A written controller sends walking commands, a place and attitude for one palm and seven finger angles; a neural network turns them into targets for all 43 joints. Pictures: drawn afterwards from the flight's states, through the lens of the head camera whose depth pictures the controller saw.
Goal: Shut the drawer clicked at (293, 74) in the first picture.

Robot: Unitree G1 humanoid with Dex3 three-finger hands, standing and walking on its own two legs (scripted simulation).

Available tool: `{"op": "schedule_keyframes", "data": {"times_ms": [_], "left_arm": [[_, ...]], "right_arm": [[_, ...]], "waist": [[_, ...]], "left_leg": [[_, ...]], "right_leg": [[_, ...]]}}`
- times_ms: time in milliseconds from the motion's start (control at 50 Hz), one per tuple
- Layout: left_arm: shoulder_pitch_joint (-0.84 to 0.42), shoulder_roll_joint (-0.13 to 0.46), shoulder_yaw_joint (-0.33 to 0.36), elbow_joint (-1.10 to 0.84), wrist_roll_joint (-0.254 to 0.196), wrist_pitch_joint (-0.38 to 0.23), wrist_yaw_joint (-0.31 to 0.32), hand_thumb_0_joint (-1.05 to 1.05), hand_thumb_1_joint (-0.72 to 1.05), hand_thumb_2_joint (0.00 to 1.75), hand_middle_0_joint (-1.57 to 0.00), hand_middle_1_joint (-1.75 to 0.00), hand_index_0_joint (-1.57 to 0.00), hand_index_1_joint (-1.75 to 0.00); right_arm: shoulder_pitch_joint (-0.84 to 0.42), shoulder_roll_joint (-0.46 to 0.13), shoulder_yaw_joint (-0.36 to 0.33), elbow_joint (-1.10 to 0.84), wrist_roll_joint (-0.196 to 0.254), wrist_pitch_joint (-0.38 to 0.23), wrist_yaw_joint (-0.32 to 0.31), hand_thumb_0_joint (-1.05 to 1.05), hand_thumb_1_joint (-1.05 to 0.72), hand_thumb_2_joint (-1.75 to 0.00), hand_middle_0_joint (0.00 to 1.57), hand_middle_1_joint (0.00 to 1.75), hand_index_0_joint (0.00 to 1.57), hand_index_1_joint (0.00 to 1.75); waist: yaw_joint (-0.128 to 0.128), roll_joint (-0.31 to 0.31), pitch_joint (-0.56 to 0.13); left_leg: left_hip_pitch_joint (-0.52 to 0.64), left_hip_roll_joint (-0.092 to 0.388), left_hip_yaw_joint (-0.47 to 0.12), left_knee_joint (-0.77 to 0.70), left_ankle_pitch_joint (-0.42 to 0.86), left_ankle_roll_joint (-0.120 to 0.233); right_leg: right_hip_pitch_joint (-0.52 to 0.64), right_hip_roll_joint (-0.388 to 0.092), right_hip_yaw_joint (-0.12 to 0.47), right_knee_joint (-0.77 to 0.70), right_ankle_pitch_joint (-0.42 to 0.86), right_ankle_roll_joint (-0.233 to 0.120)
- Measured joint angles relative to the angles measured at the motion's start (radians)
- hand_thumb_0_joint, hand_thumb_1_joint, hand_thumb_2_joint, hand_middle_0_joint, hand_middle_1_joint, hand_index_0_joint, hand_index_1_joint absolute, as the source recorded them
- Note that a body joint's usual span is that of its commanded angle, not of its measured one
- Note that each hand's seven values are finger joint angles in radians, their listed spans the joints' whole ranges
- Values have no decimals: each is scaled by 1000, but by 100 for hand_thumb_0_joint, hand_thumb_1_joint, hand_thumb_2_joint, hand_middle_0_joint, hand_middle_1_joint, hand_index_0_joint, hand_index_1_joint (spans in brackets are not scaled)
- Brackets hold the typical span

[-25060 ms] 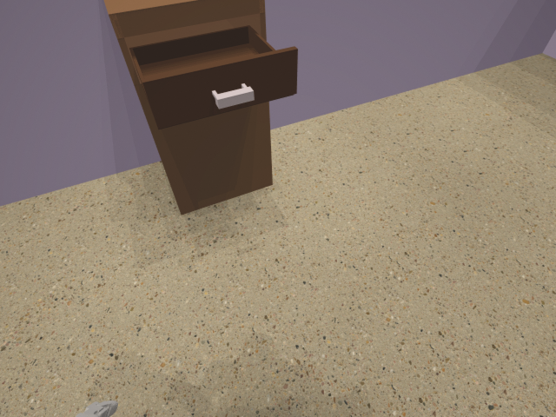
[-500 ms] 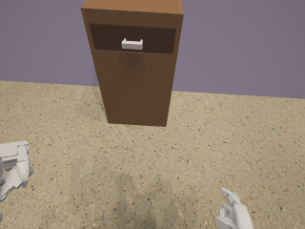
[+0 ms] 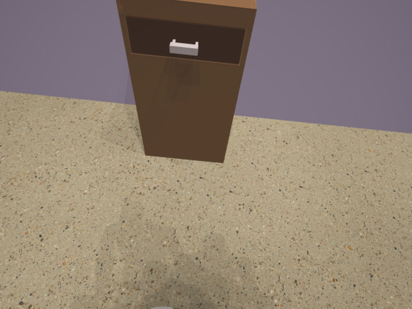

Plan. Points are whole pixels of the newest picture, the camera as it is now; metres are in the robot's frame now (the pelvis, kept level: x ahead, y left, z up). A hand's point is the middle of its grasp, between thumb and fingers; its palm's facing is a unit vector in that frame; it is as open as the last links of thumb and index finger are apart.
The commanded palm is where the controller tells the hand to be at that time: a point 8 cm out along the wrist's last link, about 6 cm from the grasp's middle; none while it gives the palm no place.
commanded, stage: let the arm hang, fingers relaxed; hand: left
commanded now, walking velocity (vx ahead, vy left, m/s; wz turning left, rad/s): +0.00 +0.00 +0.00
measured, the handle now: (184, 45) +0.98 +0.14 -0.02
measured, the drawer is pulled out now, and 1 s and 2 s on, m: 0.00 0.00 0.00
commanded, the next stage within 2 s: look to check the result in 0.66 s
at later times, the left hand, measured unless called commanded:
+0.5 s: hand out of the picture +0.02 +0.17 -0.17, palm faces -0.01 -0.98 -0.20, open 7.3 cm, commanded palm none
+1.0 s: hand out of the picture +0.01 +0.14 -0.17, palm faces +0.00 -0.98 -0.20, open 7.4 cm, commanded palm none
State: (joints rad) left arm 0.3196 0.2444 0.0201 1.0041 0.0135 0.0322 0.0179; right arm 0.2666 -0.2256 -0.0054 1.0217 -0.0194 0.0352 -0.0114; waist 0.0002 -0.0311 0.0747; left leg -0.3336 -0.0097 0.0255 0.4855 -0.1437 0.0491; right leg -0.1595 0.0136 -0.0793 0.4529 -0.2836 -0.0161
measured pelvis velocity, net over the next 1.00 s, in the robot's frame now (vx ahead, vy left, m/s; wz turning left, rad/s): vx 0.02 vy -0.02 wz -0.03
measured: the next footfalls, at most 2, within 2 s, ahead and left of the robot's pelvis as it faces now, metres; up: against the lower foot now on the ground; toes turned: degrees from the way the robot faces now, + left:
none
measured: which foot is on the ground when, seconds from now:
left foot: down 0.00-1.00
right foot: down 0.00-1.00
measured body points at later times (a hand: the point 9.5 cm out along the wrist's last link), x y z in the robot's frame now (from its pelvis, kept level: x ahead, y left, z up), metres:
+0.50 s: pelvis +0.01 -0.01 +0.00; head +0.01 -0.01 +0.45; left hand +0.02 +0.22 -0.15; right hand +0.00 -0.23 -0.16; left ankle +0.07 +0.08 -0.74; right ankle -0.02 -0.11 -0.74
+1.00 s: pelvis +0.02 -0.02 +0.01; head +0.04 -0.03 +0.45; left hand +0.01 +0.20 -0.15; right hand +0.00 -0.24 -0.16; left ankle +0.07 +0.08 -0.74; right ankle -0.02 -0.11 -0.74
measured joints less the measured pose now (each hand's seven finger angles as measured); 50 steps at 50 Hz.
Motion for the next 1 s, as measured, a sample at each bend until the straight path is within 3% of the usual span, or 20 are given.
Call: {"op": "schedule_keyframes", "data": {"times_ms": [180,360,580,1000], "left_arm": [[23,-11,-10,136,-2,-16,4,1,91,90,-49,-63,-48,-63],[-24,-49,-15,149,-3,-28,12,1,91,90,-26,-37,-26,-37],[-67,-107,-19,141,-4,-38,14,1,91,90,-20,-31,-20,-31],[-31,-113,-12,168,-10,-41,25,1,91,90,-20,-30,-20,-30]], "right_arm": [[-10,21,-8,71,8,-13,-7,0,-91,-90,20,30,20,30],[-29,45,-6,106,6,-22,-8,0,-91,-90,21,30,20,30],[-9,62,-8,130,4,-30,-17,0,-91,-90,20,30,20,30],[3,90,-7,150,7,-31,-26,0,-91,-90,20,30,20,30]], "waist": [[1,67,-16],[-5,66,-40],[-18,42,-39],[-15,46,-17]], "left_leg": [[51,-9,20,-61,24,7],[74,-10,32,-83,30,2],[82,-1,31,-90,26,-11],[99,20,24,-71,-6,-34]], "right_leg": [[34,-10,19,-37,19,8],[39,-13,32,-31,13,6],[45,-4,33,-37,8,-5],[81,19,31,-60,-3,-25]]}}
